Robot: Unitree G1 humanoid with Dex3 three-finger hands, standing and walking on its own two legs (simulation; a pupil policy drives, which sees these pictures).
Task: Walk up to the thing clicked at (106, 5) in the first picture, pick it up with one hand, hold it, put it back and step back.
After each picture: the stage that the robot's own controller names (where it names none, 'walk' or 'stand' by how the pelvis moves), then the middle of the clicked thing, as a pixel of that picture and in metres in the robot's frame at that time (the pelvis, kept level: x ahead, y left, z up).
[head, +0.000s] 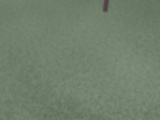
stand; (106, 3) +2.05 -0.31 -0.66
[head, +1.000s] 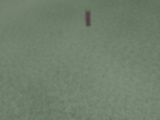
walk; (88, 17) +1.93 +0.09 -0.63
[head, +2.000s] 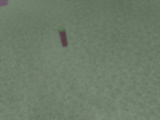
walk; (63, 36) +1.31 +0.29 -0.65
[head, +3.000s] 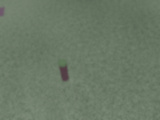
walk; (63, 70) +0.83 +0.24 -0.64
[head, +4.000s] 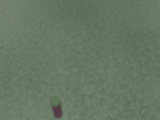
walk; (56, 107) +0.51 +0.20 -0.63
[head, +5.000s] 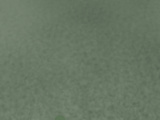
stand; out of the picture +0.38 +0.18 -0.65
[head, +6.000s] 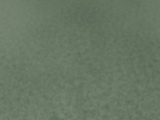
stand; out of the picture +0.37 +0.21 -0.66
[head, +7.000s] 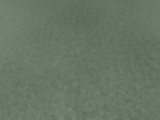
stand; out of the picture +0.36 +0.22 -0.66
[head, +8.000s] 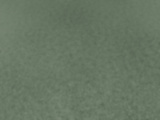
stand; out of the picture +0.36 +0.24 -0.66
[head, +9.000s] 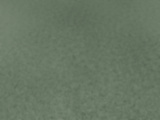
stand; out of the picture +0.36 +0.22 -0.66
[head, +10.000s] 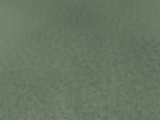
stand; out of the picture +0.36 +0.21 -0.66
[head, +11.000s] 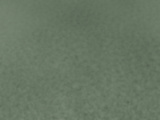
go down; out of the picture +0.36 +0.21 -0.66
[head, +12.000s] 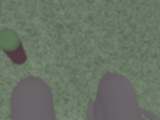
go down; (14, 50) +0.45 +0.24 -0.26
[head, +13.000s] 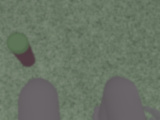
approach; (23, 52) +0.44 +0.24 -0.25
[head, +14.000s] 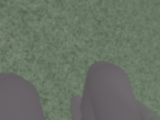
close in; out of the picture +0.42 +0.28 -0.16
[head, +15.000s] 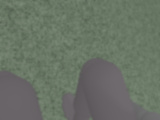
close; out of the picture +0.43 +0.29 -0.16
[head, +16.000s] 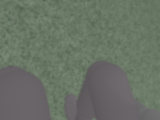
lift; out of the picture +0.36 +0.26 -0.16
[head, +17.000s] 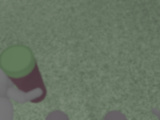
lift; (29, 80) +0.32 +0.18 +0.04
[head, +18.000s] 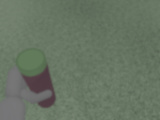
hold; (40, 83) +0.31 +0.15 +0.06
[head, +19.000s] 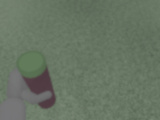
hold; (40, 84) +0.31 +0.16 +0.04
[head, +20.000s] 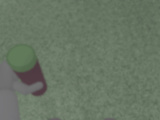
crouch; (31, 75) +0.36 +0.18 -0.01
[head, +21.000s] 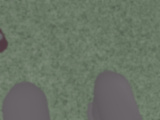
lower; out of the picture +0.48 +0.25 -0.04
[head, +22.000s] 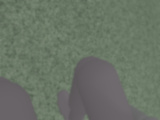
lower; out of the picture +0.44 +0.29 -0.16
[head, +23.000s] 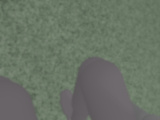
lower; out of the picture +0.43 +0.29 -0.16
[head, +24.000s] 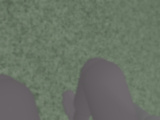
lower; out of the picture +0.42 +0.29 -0.15
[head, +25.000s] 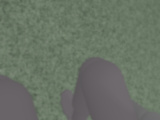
lower; out of the picture +0.41 +0.29 -0.16
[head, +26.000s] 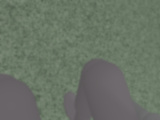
open; out of the picture +0.42 +0.28 -0.16
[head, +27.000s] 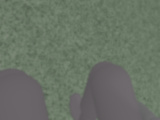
stand; out of the picture +0.41 +0.27 -0.17
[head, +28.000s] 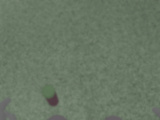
stand; (51, 96) +0.41 +0.19 -0.49
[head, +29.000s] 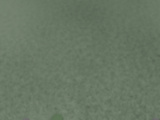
stand; out of the picture +0.39 +0.18 -0.60
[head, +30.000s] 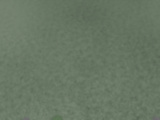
stand; out of the picture +0.38 +0.19 -0.60
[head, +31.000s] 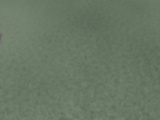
stand; out of the picture +0.40 +0.16 -0.65
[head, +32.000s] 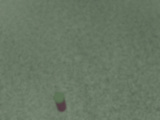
walk; (60, 102) +0.44 +0.16 -0.62
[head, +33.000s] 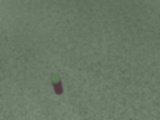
walk; (57, 85) +0.59 +0.22 -0.62
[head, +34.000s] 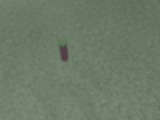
walk; (63, 50) +0.93 +0.21 -0.63
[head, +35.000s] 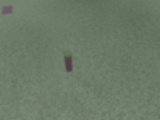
stand; (68, 61) +1.00 +0.19 -0.65
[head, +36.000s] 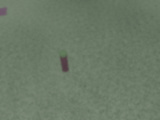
stand; (64, 61) +1.00 +0.21 -0.66
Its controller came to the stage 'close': yes
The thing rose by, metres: 0.69
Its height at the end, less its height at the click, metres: +0.00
